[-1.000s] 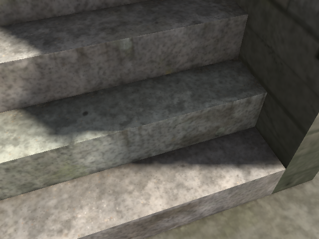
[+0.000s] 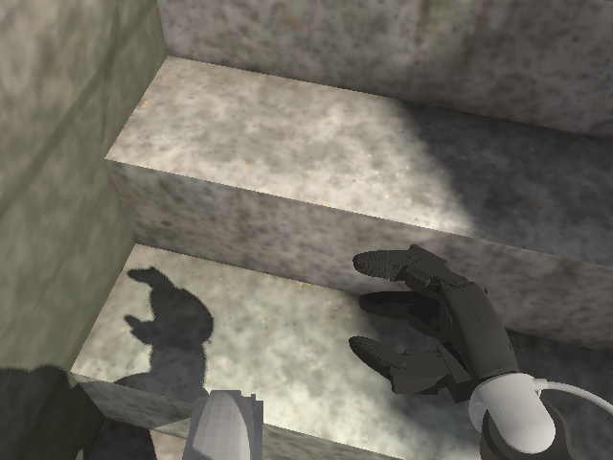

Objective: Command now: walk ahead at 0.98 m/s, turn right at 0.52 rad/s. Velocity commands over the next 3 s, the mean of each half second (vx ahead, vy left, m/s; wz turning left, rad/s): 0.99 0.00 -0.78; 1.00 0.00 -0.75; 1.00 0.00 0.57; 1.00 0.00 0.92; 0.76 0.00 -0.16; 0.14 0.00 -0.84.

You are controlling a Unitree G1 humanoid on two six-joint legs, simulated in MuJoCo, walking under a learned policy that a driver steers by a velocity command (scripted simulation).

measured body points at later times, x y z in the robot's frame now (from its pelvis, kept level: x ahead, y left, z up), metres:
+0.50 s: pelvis +0.23 +0.01 +0.22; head +0.26 -0.01 +0.66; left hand +0.52 +0.16 +0.18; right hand +0.24 -0.28 +0.09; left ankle +0.12 +0.19 -0.51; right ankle +0.30 -0.09 -0.31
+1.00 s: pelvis +0.37 -0.06 +0.37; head +0.34 -0.08 +0.82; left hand +0.68 -0.03 +0.34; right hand +0.36 -0.36 +0.28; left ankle +0.43 +0.04 -0.32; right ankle +0.31 -0.16 -0.19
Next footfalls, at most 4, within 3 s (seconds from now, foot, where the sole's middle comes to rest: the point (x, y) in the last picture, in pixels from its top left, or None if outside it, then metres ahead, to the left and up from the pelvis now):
0.06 left None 0.15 0.19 -0.57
0.50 right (416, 450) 0.34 -0.10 -0.36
0.90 left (340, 359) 0.46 0.01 -0.36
1.18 right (563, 429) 0.39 -0.31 -0.36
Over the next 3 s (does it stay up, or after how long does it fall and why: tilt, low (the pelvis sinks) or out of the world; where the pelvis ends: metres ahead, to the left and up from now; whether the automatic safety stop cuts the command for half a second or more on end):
stays up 1.05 -0.13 1.02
